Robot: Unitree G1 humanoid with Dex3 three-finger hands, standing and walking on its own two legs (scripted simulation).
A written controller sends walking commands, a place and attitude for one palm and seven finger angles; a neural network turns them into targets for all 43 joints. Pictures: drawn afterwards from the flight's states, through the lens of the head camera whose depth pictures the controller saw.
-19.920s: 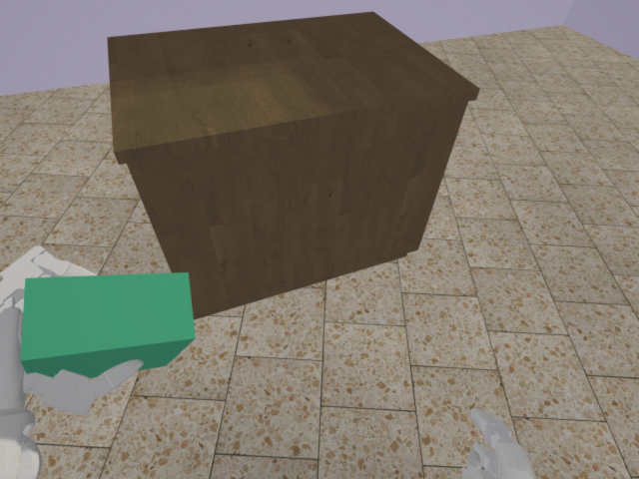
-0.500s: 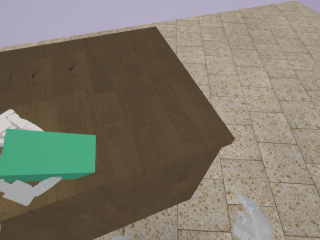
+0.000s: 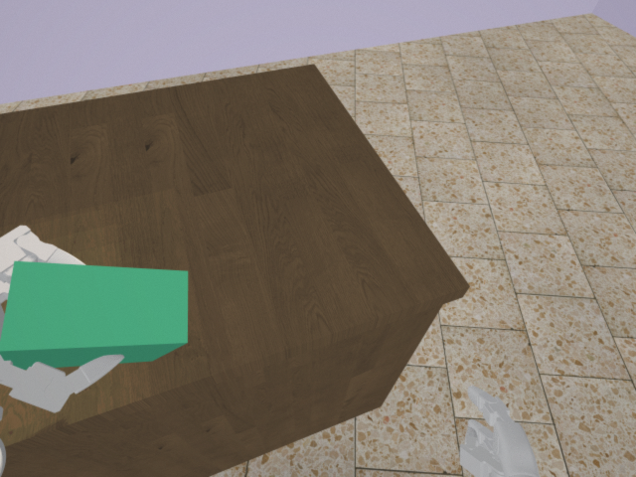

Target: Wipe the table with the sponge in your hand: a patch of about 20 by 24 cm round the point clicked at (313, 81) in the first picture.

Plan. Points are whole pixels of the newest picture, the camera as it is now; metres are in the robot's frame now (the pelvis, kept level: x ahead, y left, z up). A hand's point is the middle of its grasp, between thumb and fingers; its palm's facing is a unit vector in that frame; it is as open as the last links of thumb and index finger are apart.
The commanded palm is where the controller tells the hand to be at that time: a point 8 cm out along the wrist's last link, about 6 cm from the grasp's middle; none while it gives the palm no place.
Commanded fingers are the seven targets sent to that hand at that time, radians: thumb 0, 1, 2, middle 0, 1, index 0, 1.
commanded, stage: shuffle to correct the standing spot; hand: left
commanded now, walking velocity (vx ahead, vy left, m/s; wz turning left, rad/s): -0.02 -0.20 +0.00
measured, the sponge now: (122, 321) +0.23 +0.20 +0.14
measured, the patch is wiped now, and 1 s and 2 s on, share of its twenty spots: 0.00 0.00 0.00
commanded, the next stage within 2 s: come to a stop and stand still in 0.18 s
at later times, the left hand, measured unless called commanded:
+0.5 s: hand (16, 293) +0.24 +0.27 +0.18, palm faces +0.39 -0.81 -0.44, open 10.1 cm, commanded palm +0.16 +0.28 +0.19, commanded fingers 0.00 0.10 1.30 -1.20 -1.60 -1.20 -1.60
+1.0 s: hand out of the picture +0.20 +0.30 +0.16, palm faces +0.35 -0.87 -0.34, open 10.1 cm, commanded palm +0.15 +0.33 +0.19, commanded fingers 0.00 0.10 1.30 -1.20 -1.60 -1.20 -1.60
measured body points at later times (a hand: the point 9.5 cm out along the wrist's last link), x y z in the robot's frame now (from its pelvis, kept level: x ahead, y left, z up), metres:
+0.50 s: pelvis -0.01 +0.01 +0.00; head +0.03 +0.02 +0.45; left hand +0.21 +0.32 +0.20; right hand +0.16 -0.23 -0.07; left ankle +0.02 +0.15 -0.73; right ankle +0.00 -0.09 -0.73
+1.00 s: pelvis -0.03 +0.06 +0.01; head -0.02 +0.08 +0.46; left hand +0.18 +0.34 +0.18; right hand +0.13 -0.16 -0.07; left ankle +0.01 +0.14 -0.73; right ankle +0.00 -0.08 -0.73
